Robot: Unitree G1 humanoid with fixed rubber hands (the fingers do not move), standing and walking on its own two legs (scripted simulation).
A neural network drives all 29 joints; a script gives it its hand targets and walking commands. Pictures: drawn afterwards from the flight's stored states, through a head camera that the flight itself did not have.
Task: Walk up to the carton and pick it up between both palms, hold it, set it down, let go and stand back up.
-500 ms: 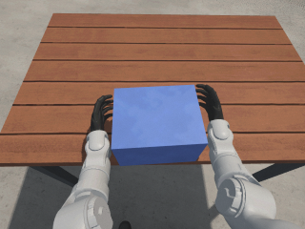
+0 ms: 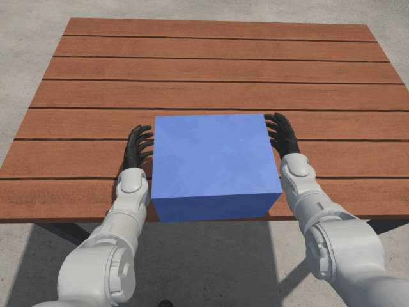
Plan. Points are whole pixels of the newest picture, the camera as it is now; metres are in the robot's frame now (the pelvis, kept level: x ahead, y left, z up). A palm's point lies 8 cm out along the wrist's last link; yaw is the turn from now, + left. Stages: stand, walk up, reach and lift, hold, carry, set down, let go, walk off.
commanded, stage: set down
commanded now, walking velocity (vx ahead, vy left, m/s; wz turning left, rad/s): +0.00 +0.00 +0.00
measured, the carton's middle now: (211, 168) +0.39 +0.03 -0.01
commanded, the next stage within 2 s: none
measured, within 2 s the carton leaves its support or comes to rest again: neither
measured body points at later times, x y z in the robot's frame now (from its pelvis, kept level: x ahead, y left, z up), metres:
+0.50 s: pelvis -0.02 -0.01 -0.03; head +0.10 -0.02 +0.40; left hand +0.39 +0.25 -0.01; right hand +0.48 -0.19 +0.01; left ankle +0.01 +0.14 -0.73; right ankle -0.02 -0.10 -0.73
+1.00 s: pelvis -0.03 -0.02 +0.00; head +0.03 +0.00 +0.45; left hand +0.39 +0.26 +0.10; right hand +0.48 -0.18 +0.14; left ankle +0.01 +0.14 -0.73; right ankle -0.02 -0.10 -0.73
